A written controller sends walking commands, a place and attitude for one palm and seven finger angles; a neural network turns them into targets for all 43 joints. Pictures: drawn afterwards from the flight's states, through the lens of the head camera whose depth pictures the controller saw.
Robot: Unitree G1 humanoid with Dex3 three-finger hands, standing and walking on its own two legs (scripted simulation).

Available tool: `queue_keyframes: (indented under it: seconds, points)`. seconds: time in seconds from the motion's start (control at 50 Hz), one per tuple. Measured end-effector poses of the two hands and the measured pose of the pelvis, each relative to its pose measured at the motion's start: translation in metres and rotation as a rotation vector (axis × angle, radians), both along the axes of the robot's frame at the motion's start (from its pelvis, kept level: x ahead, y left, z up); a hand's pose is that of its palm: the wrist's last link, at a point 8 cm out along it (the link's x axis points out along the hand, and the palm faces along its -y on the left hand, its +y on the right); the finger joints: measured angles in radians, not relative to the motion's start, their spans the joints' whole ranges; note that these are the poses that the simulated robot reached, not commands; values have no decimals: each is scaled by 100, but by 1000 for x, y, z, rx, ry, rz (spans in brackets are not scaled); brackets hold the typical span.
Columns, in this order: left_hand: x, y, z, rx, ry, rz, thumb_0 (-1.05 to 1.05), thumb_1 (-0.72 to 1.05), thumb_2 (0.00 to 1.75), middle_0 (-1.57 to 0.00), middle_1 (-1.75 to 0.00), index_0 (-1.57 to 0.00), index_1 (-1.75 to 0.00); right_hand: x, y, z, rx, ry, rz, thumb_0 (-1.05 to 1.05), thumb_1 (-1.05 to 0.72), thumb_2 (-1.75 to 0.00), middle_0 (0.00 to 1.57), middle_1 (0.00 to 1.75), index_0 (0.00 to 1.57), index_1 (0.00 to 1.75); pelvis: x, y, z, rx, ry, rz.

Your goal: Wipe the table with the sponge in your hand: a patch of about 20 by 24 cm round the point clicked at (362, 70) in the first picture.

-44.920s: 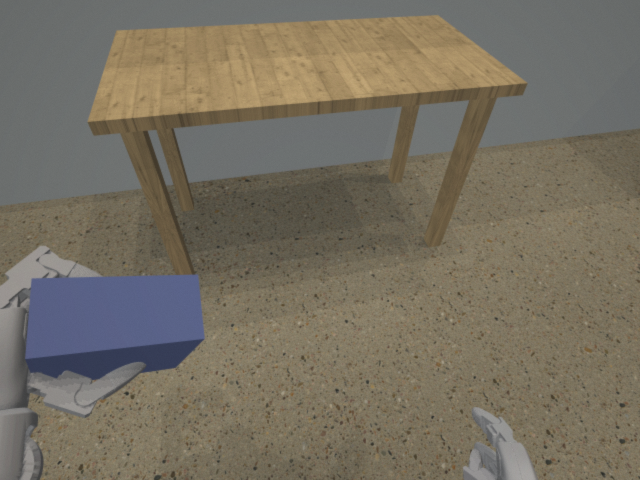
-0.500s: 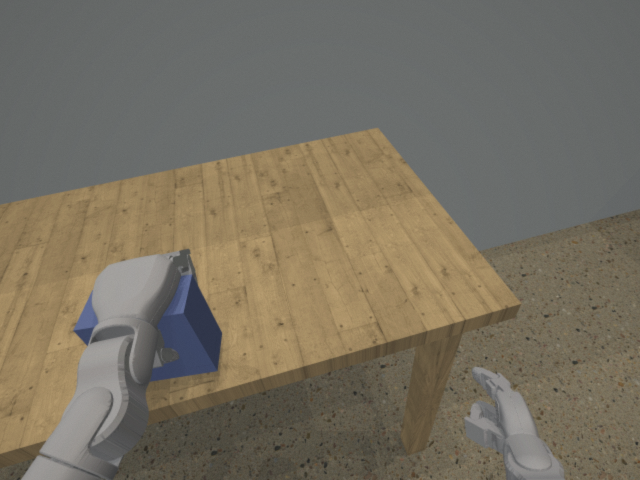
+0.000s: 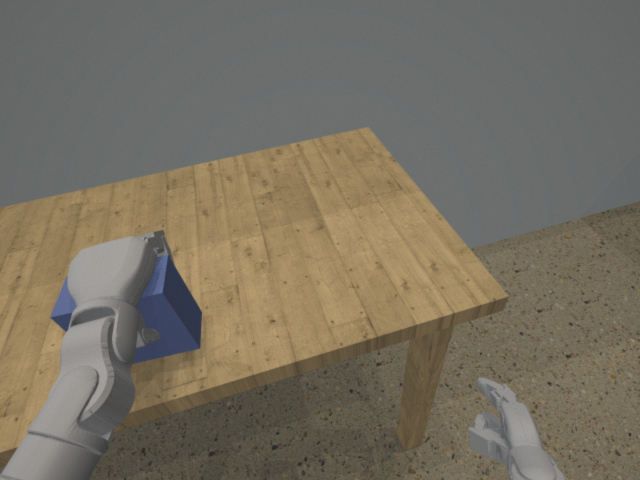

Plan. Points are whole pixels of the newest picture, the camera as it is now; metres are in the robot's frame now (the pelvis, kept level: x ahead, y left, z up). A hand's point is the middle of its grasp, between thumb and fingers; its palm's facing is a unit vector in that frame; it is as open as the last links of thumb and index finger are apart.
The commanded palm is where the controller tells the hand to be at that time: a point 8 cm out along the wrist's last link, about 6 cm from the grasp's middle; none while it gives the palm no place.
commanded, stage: move the sponge above the wiping area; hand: left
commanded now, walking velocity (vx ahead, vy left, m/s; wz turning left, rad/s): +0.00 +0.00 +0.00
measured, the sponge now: (143, 323) +0.27 +0.29 +0.06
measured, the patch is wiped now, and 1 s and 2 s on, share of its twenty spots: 0.00 0.00 0.05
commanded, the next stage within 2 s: lower the sponge onto the table in 1.00 s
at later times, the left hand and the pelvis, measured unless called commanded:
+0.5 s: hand (111, 285) +0.28 +0.31 +0.13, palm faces +0.13 -0.05 -0.99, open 10.3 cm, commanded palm +0.24 +0.29 +0.18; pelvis +0.00 +0.01 +0.00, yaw +0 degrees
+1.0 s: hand (106, 292) +0.27 +0.32 +0.12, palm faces +0.14 -0.13 -0.98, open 10.3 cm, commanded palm +0.23 +0.29 +0.18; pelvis +0.00 +0.03 +0.00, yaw +1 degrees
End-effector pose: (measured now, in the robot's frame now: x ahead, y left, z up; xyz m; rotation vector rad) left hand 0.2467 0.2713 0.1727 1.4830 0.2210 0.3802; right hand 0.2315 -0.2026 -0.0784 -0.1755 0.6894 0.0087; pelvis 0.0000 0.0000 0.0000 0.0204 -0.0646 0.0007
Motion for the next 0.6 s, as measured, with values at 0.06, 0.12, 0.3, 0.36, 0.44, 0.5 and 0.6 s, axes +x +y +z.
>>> queue_keyframes:
  seconds: [0.06,0.12,0.3,0.36,0.44,0.5,0.6]
  points:
    - [3,13,7,-11,-6,79,0,-54,104,-71,-133,-74,-133,1,-1,-1,17,1,-8,1,-91,-90,20,30,20,30,0,0,0,0,5,3]
    - [4,21,2,-36,51,134,0,-54,104,-71,-134,-74,-133,3,-2,-1,27,-2,-17,1,-91,-90,20,30,20,30,-1,1,0,0,13,4]
    - [-7,-9,-30,-89,151,-61,0,-54,104,-71,-133,-74,-133,7,-3,4,-19,-29,-4,1,-91,-90,20,30,20,30,3,4,-1,-1,12,6]
    - [-7,-8,-22,-38,83,-89,0,-54,104,-71,-133,-74,-133,7,0,5,-28,-25,1,1,-91,-90,20,30,20,30,4,3,-1,-3,6,4]
    - [1,15,-5,-3,4,12,0,-54,104,-71,-133,-74,-133,7,6,4,-9,-11,3,1,-91,-90,20,30,20,30,3,3,0,-5,5,-1]
    - [4,35,6,-16,-9,116,0,-54,104,-71,-133,-74,-133,9,8,3,11,-8,-1,1,-91,-90,20,30,20,30,3,5,0,-5,11,1]
    - [4,40,-5,-71,100,158,0,-54,104,-71,-134,-74,-133,13,11,3,25,-19,-3,1,-91,-90,20,30,20,30,3,12,0,-8,24,16]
